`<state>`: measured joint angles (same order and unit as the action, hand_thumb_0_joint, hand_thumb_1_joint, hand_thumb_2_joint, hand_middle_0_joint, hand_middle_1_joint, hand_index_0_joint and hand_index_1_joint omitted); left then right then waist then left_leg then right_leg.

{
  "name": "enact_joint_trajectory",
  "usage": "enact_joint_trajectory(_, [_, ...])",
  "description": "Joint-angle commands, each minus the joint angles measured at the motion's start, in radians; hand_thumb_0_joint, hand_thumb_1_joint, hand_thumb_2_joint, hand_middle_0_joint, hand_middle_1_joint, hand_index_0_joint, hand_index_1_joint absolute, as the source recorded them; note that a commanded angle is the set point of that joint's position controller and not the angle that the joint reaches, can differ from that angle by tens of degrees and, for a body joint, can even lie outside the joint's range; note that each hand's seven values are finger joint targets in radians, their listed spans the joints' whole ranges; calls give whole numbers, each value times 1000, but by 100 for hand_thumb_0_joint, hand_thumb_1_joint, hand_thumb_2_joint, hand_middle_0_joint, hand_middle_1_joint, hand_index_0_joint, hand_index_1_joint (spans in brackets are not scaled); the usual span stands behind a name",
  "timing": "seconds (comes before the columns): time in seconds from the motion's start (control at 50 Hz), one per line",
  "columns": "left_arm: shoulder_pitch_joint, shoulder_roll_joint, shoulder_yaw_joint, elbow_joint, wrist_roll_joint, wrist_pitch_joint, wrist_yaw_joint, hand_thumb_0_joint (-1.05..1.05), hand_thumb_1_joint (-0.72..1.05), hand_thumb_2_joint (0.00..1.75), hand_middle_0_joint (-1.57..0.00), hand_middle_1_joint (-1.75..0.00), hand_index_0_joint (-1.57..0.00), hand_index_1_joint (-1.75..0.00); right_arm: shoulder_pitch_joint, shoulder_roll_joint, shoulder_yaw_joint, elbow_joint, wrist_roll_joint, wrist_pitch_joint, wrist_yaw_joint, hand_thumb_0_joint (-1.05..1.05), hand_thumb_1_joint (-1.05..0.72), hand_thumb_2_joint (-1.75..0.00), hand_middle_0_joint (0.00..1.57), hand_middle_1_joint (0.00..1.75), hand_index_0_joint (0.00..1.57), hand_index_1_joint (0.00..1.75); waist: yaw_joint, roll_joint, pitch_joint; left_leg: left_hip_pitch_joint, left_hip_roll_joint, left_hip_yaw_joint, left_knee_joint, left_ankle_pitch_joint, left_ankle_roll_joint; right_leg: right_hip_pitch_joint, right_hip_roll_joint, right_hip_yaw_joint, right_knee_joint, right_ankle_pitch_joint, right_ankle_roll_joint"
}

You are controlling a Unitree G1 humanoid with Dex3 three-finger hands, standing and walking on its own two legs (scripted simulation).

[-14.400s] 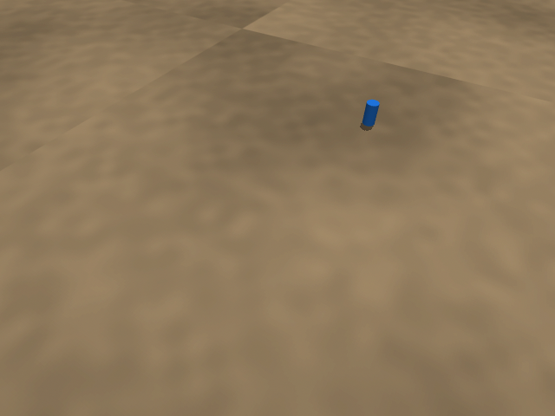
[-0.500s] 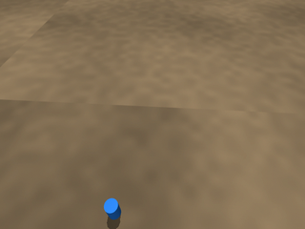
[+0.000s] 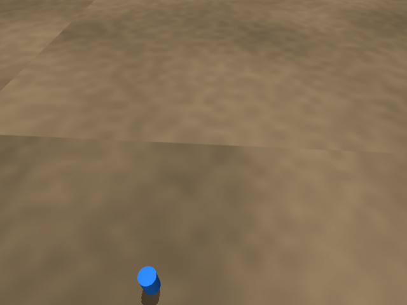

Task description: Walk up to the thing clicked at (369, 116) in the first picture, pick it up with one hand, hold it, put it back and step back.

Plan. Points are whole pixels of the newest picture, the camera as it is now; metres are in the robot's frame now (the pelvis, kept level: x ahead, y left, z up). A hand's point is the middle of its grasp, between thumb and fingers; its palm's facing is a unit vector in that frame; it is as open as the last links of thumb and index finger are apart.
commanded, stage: stand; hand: left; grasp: from the side
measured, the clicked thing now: (149, 280) +0.37 +0.23 -0.71
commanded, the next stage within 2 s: go down in 0.04 s
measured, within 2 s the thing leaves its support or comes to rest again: neither
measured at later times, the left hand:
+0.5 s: hand out of the picture +0.16 +0.27 -0.17, palm faces +0.05 -0.94 -0.35, open 13.8 cm
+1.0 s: hand out of the picture +0.15 +0.29 -0.20, palm faces +0.09 -0.94 -0.34, open 17.3 cm
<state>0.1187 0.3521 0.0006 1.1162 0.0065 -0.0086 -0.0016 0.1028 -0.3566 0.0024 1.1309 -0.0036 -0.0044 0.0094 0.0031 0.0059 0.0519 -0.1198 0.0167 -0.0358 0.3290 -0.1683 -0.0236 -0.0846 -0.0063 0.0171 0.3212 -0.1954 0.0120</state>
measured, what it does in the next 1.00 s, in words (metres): lowers itself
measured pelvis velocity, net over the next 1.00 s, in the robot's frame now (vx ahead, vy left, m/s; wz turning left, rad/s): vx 0.00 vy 0.02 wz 0.00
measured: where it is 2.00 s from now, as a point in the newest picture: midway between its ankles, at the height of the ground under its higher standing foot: outside the picture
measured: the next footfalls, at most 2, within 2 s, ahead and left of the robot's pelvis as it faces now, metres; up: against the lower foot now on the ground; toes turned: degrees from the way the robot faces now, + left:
none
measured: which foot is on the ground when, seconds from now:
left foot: down 0.00-1.00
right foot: down 0.00-1.00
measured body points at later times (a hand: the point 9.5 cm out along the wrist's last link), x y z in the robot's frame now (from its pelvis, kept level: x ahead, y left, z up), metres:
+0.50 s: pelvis -0.01 +0.01 -0.03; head +0.04 +0.01 +0.42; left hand +0.16 +0.32 -0.14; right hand +0.10 -0.25 -0.14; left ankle +0.01 +0.14 -0.75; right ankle -0.01 -0.13 -0.75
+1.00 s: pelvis +0.00 +0.02 -0.08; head +0.07 +0.04 +0.36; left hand +0.14 +0.34 -0.17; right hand +0.17 -0.24 -0.16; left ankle +0.01 +0.14 -0.75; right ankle -0.01 -0.13 -0.75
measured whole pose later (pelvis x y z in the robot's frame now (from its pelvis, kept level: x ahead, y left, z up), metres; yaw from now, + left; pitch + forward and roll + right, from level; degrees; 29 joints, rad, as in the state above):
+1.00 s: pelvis +0.00 +0.02 -0.08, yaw +0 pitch +15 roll -3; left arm 0.29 0.34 0.24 0.38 0.02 0.30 -0.06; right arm 0.23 -0.24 0.00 0.53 0.01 -0.14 -0.08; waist -0.03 0.01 -0.13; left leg -0.85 0.01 -0.07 1.09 -0.51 -0.01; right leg -0.78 0.01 0.00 1.03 -0.52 0.03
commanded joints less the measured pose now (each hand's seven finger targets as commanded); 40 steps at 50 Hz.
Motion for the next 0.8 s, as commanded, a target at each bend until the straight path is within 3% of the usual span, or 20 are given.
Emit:
enact_joint_trajectory(0.0, [-41, 226, 40, -58, 2, -22, 10, 0, 90, 90, -20, -30, -20, -30, -34, -212, -39, -55, -2, -22, -14, 0, -90, -90, 20, 30, 20, 30, -8, -12, -68, 22, 103, -71, -49, 118, 40, -17, -116, 76, -55, 115, -31])
enact_joint_trajectory(0.1, [-37, 220, 38, -57, 0, -22, 8, 0, 90, 90, -20, -30, -20, -30, -32, -212, -36, -55, -3, -24, -15, 0, -90, -90, 20, 30, 20, 30, -4, 3, -64, 20, 107, -73, -47, 133, 41, -17, -117, 77, -51, 118, -31])
enact_joint_trajectory(0.12, [-38, 222, 38, -58, 1, -22, 9, 0, 82, 82, -22, -22, -19, -22, -28, -209, -36, -54, -3, -24, -16, 0, -92, -92, 21, 30, 20, 30, -3, -7, -54, 9, 104, -75, -53, 119, 38, -17, -116, 77, -55, 104, -30])
enact_joint_trajectory(0.14, [-389, 27, 29, -409, -49, -116, 20, 0, 74, 74, -14, -14, -11, -14, -21, -38, 4, -344, 63, -78, -33, 0, -98, -92, 20, 30, 20, 30, -124, 45, -21, -106, -33, 75, 32, -40, 34, -247, -5, -10, 17, 39, -16])
enact_joint_trajectory(0.16, [-455, 98, 61, -328, -44, -111, 31, 0, 66, 66, -6, -6, -3, -6, 31, -68, -2, -287, 63, -80, -45, 0, -99, -93, 20, 30, 20, 30, -87, -16, -50, -100, -34, 72, 46, -50, 39, -196, -6, -21, 16, 15, -7])
enact_joint_trajectory(0.18, [-270, 224, 143, -168, -18, -77, 38, 0, 58, 58, -1, -3, 0, -4, 75, -108, -28, -287, 66, -70, -56, 0, -99, -93, 20, 30, 20, 30, -54, -37, -56, -131, -30, 72, 61, -44, 38, -186, 3, -35, 33, -6, -13])
enact_joint_trajectory(0.2, [-236, 231, 158, -100, 1, -57, 25, 0, 50, 50, 0, -4, 0, -4, 89, -106, -38, -298, 57, -65, -55, 0, -97, -92, 20, 30, 20, 30, -46, -60, -82, -167, -33, 67, 104, -41, 41, -210, 3, -35, 65, -14, -18])
enact_joint_trajectory(0.22, [-307, 228, 157, -108, 14, -53, 9, 0, 42, 42, -1, -5, -1, -4, 93, -98, -45, -329, 55, -68, -56, 0, -95, -92, 20, 30, 20, 30, -46, -70, -99, -187, -30, 64, 137, -34, 44, -234, 5, -38, 100, -5, -19])
enact_joint_trajectory(0.24, [-322, 252, 185, -134, 34, -61, 2, 0, 34, 34, 0, -5, 0, -5, 100, -101, -63, -356, 39, -75, -58, 0, -95, -92, 20, 30, 20, 30, -28, -66, -185, -192, -31, 62, 168, -11, 43, -217, 0, -32, 138, 29, -19])
enact_joint_trajectory(0.26, [-211, 244, 205, -81, 55, -48, -3, 0, 27, 26, 0, -6, 0, -6, 134, -96, -74, -362, 31, -76, -58, 0, -93, -91, 20, 30, 20, 30, -17, -32, -224, -213, -37, 61, 200, 7, 38, -228, 0, -32, 172, 49, -22])
enact_joint_trajectory(0.3, [-111, 234, 239, -126, 72, -22, -14, 0, 17, 21, -1, -6, -1, -6, 139, -91, -85, -415, 21, -82, -47, 0, -91, -91, 20, 30, 20, 30, 25, 40, -275, -233, -42, 58, 232, 46, 27, -228, 9, -32, 225, 65, -33])
enact_joint_trajectory(0.38, [-78, 192, 242, -208, 73, 68, -13, 0, -8, 17, -3, -7, -2, -8, 116, -76, -85, -503, 32, -84, -44, 0, -87, -89, 20, 30, 20, 30, 5, 27, -255, -273, -35, 43, 245, 25, 26, -272, 23, -42, 237, 26, -32])
enact_joint_trajectory(0.42, [-121, 190, 238, -284, 69, 100, -18, 0, -21, 15, -3, -7, -3, -8, 97, -70, -81, -540, 31, -91, -44, 0, -86, -89, 20, 30, 20, 30, -5, 18, -230, -314, -28, 37, 279, -3, 25, -332, 27, -47, 272, -10, -31])
enact_joint_trajectory(0.52, [-39, 167, 253, -416, 55, 154, -29, 0, -43, 9, -5, -7, -4, -8, 146, -60, -84, -582, 30, -115, -49, 0, -83, -88, 20, 30, 20, 30, -21, 30, -280, -365, -11, 29, 371, 3, 23, -416, 32, -52, 379, -11, -28])
enact_joint_trajectory(0.54, [-86, 179, 247, -507, 51, 153, -30, 0, -46, 9, -5, -7, -4, -9, 133, -63, -84, -604, 31, -121, -50, 0, -82, -88, 20, 30, 20, 30, -26, 36, -282, -372, -9, 24, 383, -18, 22, -440, 32, -53, 394, -33, -27])
enact_joint_trajectory(0.6, [12, 168, 264, -558, 48, 174, -32, 0, -51, 6, -6, -6, -5, -8, 151, -54, -85, -622, 29, -137, -59, 0, -82, -88, 20, 30, 20, 30, -30, 35, -321, -401, -6, 19, 440, 11, 23, -466, 30, -52, 449, -7, -26])
enact_joint_trajectory(0.62, [-16, 187, 265, -642, 49, 178, -33, 0, -53, 5, -7, -6, -6, -7, 142, -56, -86, -643, 29, -142, -63, 0, -82, -88, 20, 30, 20, 30, -31, 57, -336, -400, -2, 16, 451, 8, 21, -492, 31, -51, 466, -16, -28])
enact_joint_trajectory(0.68, [52, 188, 279, -705, 43, 205, -37, 0, -53, 4, -7, -5, -6, -6, 145, -55, -85, -656, 25, -151, -73, 0, -81, -88, 20, 30, 20, 30, -29, 77, -352, -416, 3, 5, 486, 43, 18, -513, 28, -57, 502, -2, -29])
enact_joint_trajectory(0.78, [124, 185, 291, -794, 34, 255, -37, 0, -54, 4, -7, -6, -7, -7, 138, -44, -75, -690, 23, -165, -92, 0, -81, -88, 20, 30, 20, 30, -38, 58, -337, -484, -4, 10, 541, -20, 28, -552, 23, -53, 527, -31, -24])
